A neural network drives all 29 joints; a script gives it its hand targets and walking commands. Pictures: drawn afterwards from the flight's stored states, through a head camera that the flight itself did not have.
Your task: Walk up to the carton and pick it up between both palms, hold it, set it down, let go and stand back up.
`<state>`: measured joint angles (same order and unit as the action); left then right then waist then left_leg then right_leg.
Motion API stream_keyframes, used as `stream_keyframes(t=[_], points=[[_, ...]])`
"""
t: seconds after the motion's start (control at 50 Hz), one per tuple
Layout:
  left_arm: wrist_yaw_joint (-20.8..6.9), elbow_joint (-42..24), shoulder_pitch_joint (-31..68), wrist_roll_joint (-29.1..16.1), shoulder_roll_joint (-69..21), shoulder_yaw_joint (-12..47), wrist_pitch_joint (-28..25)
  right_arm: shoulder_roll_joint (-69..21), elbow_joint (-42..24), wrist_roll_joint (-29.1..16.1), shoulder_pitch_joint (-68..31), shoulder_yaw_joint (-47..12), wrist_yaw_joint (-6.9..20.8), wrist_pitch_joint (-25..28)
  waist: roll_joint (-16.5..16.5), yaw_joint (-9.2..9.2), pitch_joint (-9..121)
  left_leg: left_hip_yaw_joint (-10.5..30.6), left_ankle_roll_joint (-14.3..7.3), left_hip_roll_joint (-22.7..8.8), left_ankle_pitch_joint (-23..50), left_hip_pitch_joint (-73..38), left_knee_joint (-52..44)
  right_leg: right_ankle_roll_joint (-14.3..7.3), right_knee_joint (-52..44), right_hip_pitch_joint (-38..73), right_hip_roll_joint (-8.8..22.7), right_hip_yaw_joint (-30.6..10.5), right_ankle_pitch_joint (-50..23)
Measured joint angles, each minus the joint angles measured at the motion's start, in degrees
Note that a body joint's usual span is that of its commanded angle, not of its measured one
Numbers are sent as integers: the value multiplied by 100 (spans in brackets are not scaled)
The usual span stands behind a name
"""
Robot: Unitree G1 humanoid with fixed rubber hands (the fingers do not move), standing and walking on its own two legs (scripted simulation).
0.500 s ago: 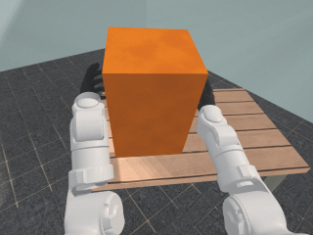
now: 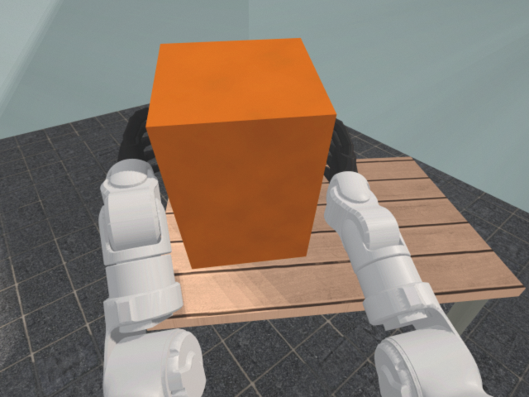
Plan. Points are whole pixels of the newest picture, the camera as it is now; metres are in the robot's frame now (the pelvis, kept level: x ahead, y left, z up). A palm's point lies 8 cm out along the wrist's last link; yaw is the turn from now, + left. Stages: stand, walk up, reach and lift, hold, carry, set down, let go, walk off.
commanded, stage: hold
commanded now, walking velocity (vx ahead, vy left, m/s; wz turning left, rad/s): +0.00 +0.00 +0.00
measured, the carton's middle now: (241, 162) +0.41 +0.01 +0.21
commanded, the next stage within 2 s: none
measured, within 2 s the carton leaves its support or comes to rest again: neither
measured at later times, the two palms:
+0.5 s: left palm (141, 167) +0.37 +0.14 +0.23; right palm (341, 168) +0.37 -0.13 +0.21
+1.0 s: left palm (130, 174) +0.35 +0.15 +0.23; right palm (336, 171) +0.35 -0.12 +0.22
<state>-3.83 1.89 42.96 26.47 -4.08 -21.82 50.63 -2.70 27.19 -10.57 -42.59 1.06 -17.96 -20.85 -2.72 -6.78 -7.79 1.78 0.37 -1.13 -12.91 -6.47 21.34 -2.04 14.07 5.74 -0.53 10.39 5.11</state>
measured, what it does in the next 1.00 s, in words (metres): stands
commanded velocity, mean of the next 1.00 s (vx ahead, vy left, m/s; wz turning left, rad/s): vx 0.00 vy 0.00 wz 0.00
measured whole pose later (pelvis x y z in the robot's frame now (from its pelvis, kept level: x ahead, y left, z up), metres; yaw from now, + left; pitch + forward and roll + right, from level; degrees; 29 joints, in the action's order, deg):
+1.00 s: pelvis -0.01 +0.00 +0.00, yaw +0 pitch -15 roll -1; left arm -4.8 2.0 43.0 27.5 -4.3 -22.5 51.4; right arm -3.1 27.7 -8.5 -43.5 1.9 -17.3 -20.7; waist -3.2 -5.3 -7.9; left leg 1.4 0.4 -0.7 -11.7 -6.5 19.7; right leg -2.3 14.6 4.7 -0.1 10.0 4.9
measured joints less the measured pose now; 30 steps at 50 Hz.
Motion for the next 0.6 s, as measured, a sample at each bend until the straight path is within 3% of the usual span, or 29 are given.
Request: stream_keyframes(t=[0.14,0.32,0.44,0.6], points=[[-138,271,123,195,-64,-172,54,-133,131,372,-91,281,138,-133,23,117,-6,-76,-45,75,82,-119,-133,8,155,-34,87,-74,48],[-64,490,328,101,-14,-198,-61,-150,277,567,-309,520,254,-15,32,133,-19,-83,-44,99,155,48,-136,5,186,-216,114,-80,-7],[31,815,510,141,-50,-276,-111,-57,723,633,-486,636,406,141,-12,205,83,-81,-17,74,176,148,-182,-7,208,-349,91,-78,16],[-20,566,232,-6,63,-145,-169,-76,484,315,-257,299,134,253,-29,102,101,18,57,-11,106,164,-141,-67,97,-266,-1,18,45]])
